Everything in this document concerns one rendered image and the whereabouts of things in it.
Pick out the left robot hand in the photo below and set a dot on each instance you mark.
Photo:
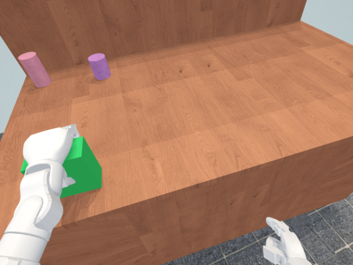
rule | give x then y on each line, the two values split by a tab
53	144

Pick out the right robot hand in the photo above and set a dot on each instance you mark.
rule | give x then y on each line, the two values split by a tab
278	252

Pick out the table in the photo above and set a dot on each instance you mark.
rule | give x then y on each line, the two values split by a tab
217	115

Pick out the left robot forearm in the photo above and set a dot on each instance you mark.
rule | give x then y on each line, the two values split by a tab
37	213

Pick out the sponge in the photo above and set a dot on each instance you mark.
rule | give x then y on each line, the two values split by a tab
81	165

